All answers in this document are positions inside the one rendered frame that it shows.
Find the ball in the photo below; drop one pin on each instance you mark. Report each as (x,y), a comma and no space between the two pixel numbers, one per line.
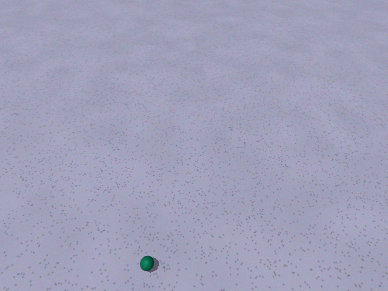
(147,263)

